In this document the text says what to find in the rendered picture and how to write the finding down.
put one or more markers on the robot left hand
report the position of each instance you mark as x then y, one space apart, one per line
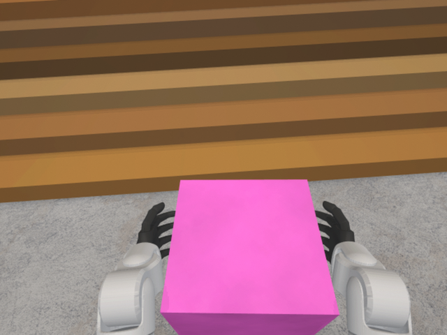
150 231

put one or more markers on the carton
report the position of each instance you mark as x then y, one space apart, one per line
246 258

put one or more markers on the right robot forearm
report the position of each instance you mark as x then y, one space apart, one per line
377 300

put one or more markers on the left robot forearm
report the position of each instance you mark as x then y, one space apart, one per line
126 301

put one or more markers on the robot right hand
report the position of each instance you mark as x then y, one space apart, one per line
339 230

